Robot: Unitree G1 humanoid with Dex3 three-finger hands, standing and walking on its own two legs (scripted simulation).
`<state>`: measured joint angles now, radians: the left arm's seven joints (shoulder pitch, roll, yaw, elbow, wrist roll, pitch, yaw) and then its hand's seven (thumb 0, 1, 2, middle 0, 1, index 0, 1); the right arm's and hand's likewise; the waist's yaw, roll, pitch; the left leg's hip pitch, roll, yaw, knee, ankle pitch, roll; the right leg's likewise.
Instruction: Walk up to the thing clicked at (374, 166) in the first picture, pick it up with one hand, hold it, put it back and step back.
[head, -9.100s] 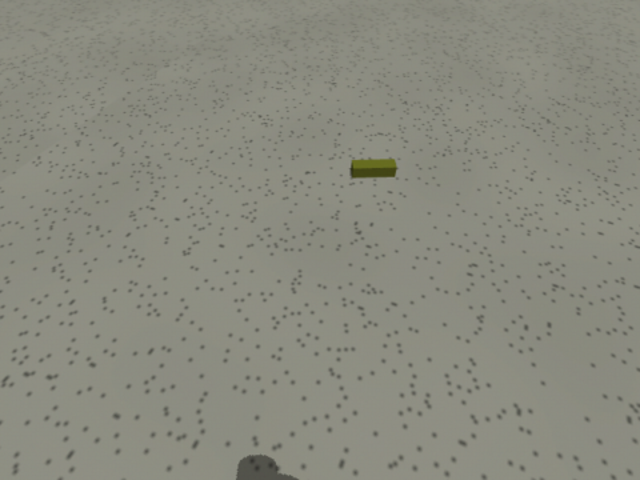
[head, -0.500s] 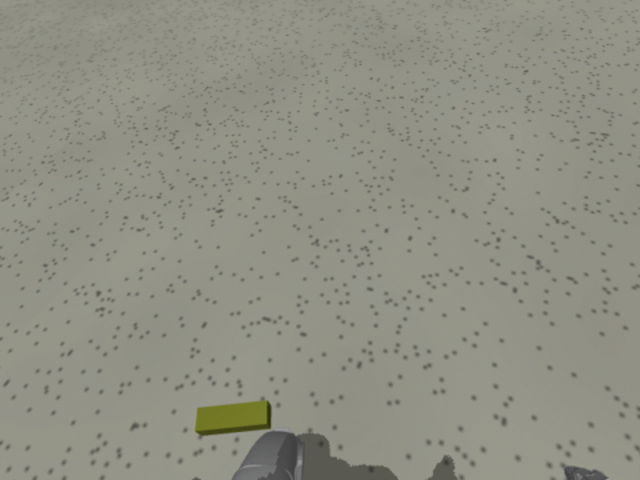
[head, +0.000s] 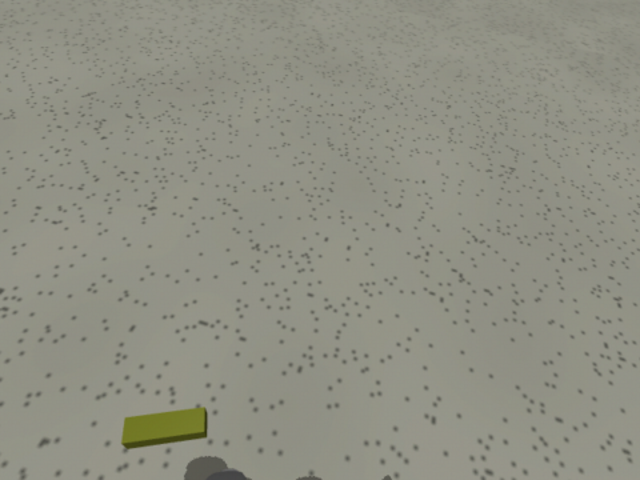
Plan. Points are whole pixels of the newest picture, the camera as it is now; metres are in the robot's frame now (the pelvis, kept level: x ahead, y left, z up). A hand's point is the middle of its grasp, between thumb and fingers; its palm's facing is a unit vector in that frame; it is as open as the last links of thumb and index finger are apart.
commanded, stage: walk up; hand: left
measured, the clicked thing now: (166, 427) +0.37 +0.35 -0.72
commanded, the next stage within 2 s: none
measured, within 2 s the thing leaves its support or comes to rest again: neither
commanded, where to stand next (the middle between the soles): +0.06 +0.02 m, yaw +6 degrees
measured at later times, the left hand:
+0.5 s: hand out of the picture -0.01 +0.29 -0.11, palm faces +0.14 -0.86 -0.49, open 7.4 cm
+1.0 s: hand out of the picture +0.02 +0.23 -0.14, palm faces +0.10 -0.89 -0.44, open 7.4 cm
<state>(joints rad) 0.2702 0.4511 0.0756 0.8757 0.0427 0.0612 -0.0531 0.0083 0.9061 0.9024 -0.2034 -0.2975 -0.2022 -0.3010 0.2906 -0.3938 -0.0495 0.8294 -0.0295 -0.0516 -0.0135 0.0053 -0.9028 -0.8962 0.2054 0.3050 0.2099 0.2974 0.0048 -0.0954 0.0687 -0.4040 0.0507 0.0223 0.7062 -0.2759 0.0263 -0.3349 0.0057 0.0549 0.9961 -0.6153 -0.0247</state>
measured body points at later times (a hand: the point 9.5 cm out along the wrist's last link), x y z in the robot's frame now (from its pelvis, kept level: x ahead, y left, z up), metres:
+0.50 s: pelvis +0.04 -0.01 +0.01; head +0.08 -0.03 +0.45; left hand -0.02 +0.33 -0.08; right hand +0.15 -0.30 -0.13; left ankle +0.11 +0.14 -0.71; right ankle -0.01 -0.15 -0.71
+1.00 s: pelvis -0.02 -0.05 +0.00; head +0.06 -0.06 +0.44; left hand +0.01 +0.28 -0.11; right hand +0.18 -0.34 -0.12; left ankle -0.01 +0.11 -0.64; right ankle +0.03 -0.12 -0.71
